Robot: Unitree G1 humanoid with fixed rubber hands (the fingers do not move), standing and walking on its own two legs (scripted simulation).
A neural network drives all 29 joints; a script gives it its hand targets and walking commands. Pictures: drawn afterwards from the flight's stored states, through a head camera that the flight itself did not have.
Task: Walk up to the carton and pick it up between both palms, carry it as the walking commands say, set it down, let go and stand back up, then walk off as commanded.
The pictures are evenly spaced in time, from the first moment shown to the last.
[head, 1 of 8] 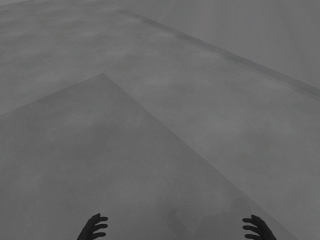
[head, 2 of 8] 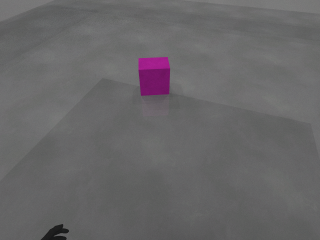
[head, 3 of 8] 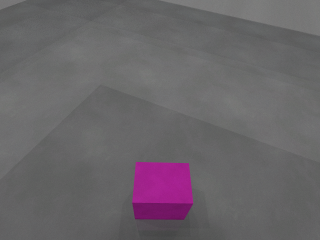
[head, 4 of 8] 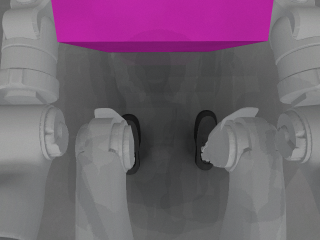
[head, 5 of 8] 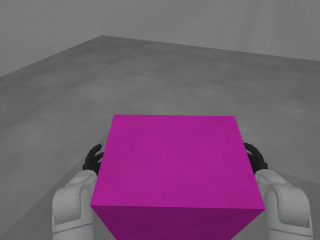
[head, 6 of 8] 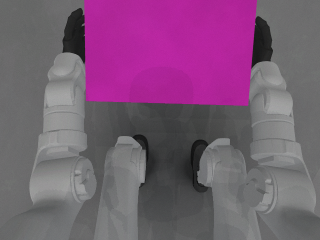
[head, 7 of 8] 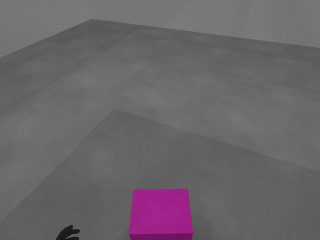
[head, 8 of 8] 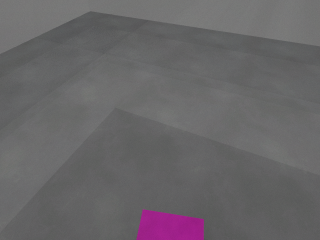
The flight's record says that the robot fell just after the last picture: no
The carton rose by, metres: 0.66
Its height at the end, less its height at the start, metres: +0.00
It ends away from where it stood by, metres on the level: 0.28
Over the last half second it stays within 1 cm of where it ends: yes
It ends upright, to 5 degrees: yes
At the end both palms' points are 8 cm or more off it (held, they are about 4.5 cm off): yes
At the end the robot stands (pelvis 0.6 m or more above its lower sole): yes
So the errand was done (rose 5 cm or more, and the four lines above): yes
